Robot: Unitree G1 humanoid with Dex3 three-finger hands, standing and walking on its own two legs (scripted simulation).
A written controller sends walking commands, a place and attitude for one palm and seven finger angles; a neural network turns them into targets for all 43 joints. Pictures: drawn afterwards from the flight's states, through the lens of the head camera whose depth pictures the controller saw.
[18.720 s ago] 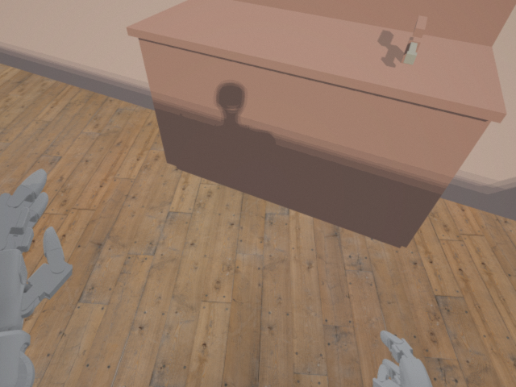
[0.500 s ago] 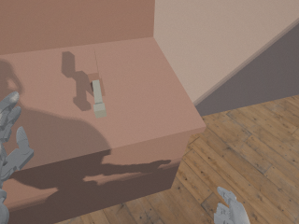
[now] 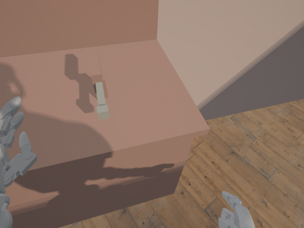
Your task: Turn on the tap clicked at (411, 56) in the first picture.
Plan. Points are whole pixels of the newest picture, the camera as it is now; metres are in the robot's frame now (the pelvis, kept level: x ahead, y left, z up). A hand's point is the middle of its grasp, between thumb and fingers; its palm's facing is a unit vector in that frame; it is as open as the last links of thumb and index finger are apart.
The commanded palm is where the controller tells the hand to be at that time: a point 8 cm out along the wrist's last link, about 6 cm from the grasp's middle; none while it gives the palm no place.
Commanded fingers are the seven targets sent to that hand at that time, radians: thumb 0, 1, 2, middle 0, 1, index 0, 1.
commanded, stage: shuffle to correct the standing spot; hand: left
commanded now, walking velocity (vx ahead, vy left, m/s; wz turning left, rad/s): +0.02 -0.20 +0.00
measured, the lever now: (103, 112) +0.37 +0.16 +0.11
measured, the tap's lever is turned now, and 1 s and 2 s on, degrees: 0 0 0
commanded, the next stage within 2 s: come to a stop and stand still in 1.68 s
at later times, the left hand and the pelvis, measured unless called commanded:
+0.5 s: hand (41, 151) +0.22 +0.23 +0.16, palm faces +0.33 -0.87 -0.37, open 7.4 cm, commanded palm +0.17 +0.27 +0.18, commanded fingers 0.00 0.90 0.90 -0.20 -0.30 -0.20 -0.30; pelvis +0.01 -0.01 +0.00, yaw +0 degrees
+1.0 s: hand (43, 150) +0.23 +0.22 +0.16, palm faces +0.35 -0.86 -0.37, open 7.4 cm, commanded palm +0.17 +0.27 +0.18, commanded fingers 0.00 0.90 0.90 -0.20 -0.30 -0.20 -0.30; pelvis +0.01 -0.01 +0.00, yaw +0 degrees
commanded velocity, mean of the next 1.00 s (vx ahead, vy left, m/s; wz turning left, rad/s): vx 0.02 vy -0.20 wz -0.05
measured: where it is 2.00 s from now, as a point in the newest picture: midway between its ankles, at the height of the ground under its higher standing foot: outside the picture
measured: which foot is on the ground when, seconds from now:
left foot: down 0.00-1.00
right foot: down 0.00-1.00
